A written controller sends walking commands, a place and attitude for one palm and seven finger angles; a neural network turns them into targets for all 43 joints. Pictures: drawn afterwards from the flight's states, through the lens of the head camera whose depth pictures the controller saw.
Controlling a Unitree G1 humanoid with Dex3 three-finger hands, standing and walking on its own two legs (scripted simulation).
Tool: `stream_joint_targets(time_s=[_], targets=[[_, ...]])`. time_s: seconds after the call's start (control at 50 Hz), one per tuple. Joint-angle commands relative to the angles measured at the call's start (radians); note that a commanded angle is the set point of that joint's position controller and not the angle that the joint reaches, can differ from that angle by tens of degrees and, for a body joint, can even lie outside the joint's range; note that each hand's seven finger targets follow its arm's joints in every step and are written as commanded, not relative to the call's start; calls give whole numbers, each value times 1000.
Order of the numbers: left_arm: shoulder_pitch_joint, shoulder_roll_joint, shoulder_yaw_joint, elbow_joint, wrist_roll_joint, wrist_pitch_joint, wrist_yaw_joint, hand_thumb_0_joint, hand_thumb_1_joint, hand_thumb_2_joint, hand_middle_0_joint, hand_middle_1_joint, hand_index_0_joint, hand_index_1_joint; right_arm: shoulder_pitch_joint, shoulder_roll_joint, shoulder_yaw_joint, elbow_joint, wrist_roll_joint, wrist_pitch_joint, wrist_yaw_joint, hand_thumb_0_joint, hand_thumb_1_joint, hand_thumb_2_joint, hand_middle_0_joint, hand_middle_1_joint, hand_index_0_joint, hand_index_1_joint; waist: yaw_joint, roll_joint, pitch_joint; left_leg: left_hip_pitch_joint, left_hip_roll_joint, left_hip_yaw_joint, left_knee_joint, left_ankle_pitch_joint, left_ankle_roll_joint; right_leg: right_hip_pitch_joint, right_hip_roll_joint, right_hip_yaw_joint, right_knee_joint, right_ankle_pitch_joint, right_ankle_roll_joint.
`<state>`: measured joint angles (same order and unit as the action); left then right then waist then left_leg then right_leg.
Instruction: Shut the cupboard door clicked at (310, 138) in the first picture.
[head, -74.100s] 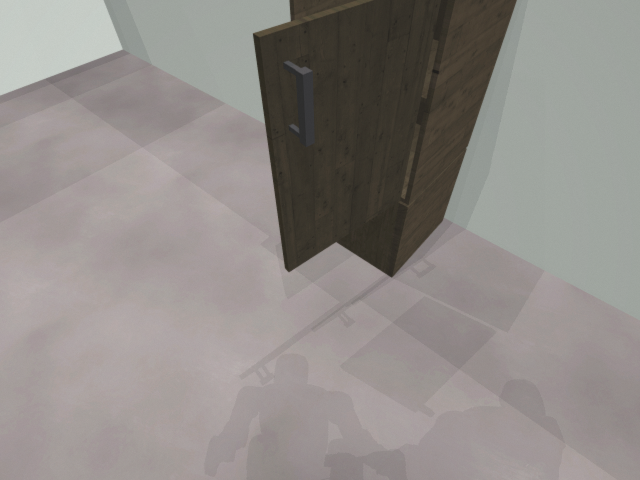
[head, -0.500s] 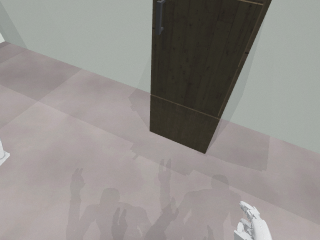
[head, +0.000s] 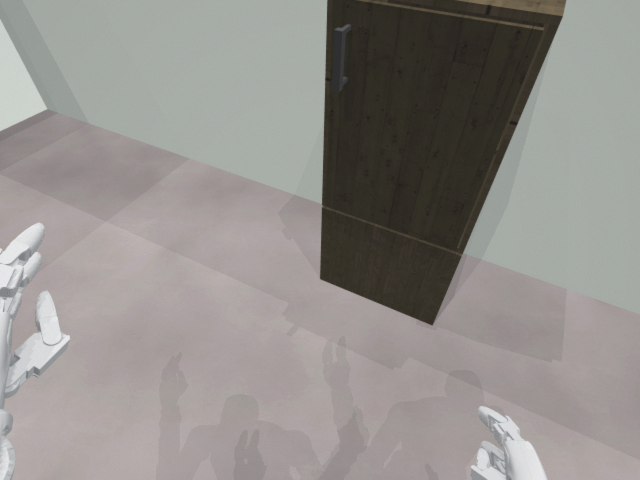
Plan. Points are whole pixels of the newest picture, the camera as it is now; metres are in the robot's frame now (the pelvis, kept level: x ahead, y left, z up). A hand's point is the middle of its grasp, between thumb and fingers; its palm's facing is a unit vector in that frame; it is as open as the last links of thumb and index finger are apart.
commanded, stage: let the arm hang, fingers relaxed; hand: left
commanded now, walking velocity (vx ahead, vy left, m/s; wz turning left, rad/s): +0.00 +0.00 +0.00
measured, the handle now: (342, 58) +0.95 +0.02 +0.13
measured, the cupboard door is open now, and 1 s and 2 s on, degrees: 0 0 0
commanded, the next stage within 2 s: look to check the result in 1.06 s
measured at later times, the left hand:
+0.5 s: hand out of the picture -0.09 +0.19 -0.17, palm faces +0.04 -0.98 -0.20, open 7.2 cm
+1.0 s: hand out of the picture -0.05 +0.15 -0.18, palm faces +0.05 -0.99 -0.14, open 7.4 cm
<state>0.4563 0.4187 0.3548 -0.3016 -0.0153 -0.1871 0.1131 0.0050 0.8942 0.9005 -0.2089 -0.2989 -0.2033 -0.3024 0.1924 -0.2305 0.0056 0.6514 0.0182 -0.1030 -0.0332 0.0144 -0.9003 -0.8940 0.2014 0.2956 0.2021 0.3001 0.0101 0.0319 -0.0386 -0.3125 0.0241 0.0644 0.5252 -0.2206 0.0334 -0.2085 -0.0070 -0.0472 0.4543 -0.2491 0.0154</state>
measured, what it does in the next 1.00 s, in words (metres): stands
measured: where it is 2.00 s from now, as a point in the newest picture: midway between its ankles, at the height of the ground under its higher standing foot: outside the picture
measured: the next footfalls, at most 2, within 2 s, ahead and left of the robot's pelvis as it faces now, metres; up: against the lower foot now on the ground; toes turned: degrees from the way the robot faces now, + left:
none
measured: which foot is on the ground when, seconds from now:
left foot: down 0.00-1.00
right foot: down 0.00-1.00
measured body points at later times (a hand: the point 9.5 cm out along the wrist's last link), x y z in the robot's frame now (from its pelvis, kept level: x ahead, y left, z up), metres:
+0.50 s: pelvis -0.03 +0.00 +0.00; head -0.02 +0.01 +0.45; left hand -0.09 +0.24 -0.16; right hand -0.04 -0.24 -0.15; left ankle +0.04 +0.09 -0.74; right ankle -0.01 -0.13 -0.74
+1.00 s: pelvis -0.03 +0.00 +0.00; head -0.04 +0.00 +0.45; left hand -0.05 +0.21 -0.16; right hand -0.05 -0.21 -0.16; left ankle +0.04 +0.09 -0.74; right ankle -0.01 -0.13 -0.74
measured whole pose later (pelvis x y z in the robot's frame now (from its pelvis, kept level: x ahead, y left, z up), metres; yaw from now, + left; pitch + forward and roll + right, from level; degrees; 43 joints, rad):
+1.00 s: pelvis -0.03 +0.00 +0.00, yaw +0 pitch -2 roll -1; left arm 0.34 0.10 0.02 1.11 0.02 0.00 0.03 0.00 0.91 0.90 -0.20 -0.30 -0.20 -0.30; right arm 0.33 -0.13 -0.01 1.10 -0.02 0.02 -0.03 0.01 -0.91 -0.89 0.20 0.30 0.20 0.30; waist -0.01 0.01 0.00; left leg -0.28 -0.01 0.07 0.44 -0.14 0.05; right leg -0.22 -0.03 -0.03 0.46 -0.21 0.02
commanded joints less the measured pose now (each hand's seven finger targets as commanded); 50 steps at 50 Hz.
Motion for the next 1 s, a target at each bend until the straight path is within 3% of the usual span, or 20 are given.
stream_joint_targets(time_s=[0.0,0.04,0.08,0.12,0.16,0.2,0.24,0.32,0.36,0.46,0.56,0.66,0.78,0.98], targets=[[-47,-41,-248,468,42,184,-112,0,900,900,-200,-300,-200,-300,-44,-220,-69,38,-21,4,43,0,-900,-900,200,300,200,300,-19,13,-54,19,118,-109,-39,286,-2,-77,-68,37,53,80,-30],[-92,-18,-257,575,47,175,-117,0,900,900,-200,-300,-200,-300,-59,-228,-53,53,-28,26,42,0,-900,-900,200,300,200,300,-8,-93,-49,-17,119,-151,-69,246,20,-32,-55,43,56,54,-32],[-129,9,-268,695,50,167,-114,0,900,900,-200,-300,-200,-300,-66,-232,-48,72,-35,41,43,0,-900,-900,200,300,200,300,-12,-211,-60,18,94,-152,-49,226,15,-27,-80,87,26,84,-50],[-156,-8,-287,811,46,175,-108,0,900,900,-200,-300,-200,-300,-39,-201,-39,104,-39,61,43,0,-900,-900,200,300,200,300,-25,-234,-61,74,65,-133,-35,190,5,-65,-112,115,0,60,-65],[-169,-37,-311,917,41,189,-100,0,900,900,-200,-300,-200,-300,-28,-169,-25,141,-44,83,43,0,-900,-900,200,300,200,300,-27,-151,-24,87,61,-134,-74,114,0,-92,-106,121,-29,-33,-55],[-156,-49,-318,1008,38,193,-95,0,900,900,-200,-300,-200,-300,-22,-153,-18,176,-44,93,41,0,-900,-900,200,300,200,300,-22,-5,-9,60,65,-142,-125,45,-1,-58,-91,113,-37,-65,-44],[-127,-60,-322,1095,36,194,-93,0,900,900,-200,-300,-200,-300,-10,-132,-16,212,-42,100,36,0,-900,-900,200,300,200,300,-14,81,19,34,55,-140,-158,-59,-4,-40,-85,113,-56,-82,-46],[-81,-86,-316,1221,35,193,-92,0,900,900,-200,-300,-200,-300,45,-104,-25,274,-42,115,24,0,-900,-900,200,300,200,300,-13,162,48,6,56,-149,-205,-212,-9,-22,-74,97,-96,-117,-54],[-65,-97,-317,1264,35,194,-93,0,900,900,-200,-300,-200,-300,77,-97,-31,298,-40,119,18,0,-900,-900,200,300,200,300,-14,153,72,-10,60,-160,-227,-257,-7,-26,-67,89,-105,-132,-54],[-43,-129,-323,1346,36,185,-89,0,900,900,-200,-300,-200,-300,149,-81,-38,353,-35,116,10,0,-900,-900,200,300,200,300,-21,-16,100,37,68,-154,-211,-189,0,-67,-77,98,-137,-134,-52],[-31,-152,-324,1389,36,188,-83,0,900,900,-200,-300,-200,-300,191,-55,-37,395,-36,119,8,0,-900,-900,200,300,200,300,-26,-95,142,49,69,-149,-209,-178,4,-119,-79,101,-150,-194,-47],[-13,-174,-322,1404,38,193,-78,0,900,900,-200,-300,-200,-300,203,-27,-35,418,-39,119,8,0,-900,-900,200,300,200,300,-21,-58,174,18,73,-159,-238,-226,7,-137,-66,98,-131,-205,-40],[7,-184,-317,1403,42,193,-75,0,900,900,-200,-300,-200,-300,196,-18,-37,421,-38,115,7,0,-900,-900,200,300,200,300,-8,-8,165,-17,74,-174,-268,-256,10,-93,-53,89,-102,-149,-36],[-22,-192,-315,1398,39,180,-74,0,900,900,-200,-300,-200,-300,204,2,-36,425,-36,108,6,0,-900,-900,200,300,200,300,-21,-27,145,39,58,-142,-224,-150,-1,-112,-71,101,-129,-130,-42]])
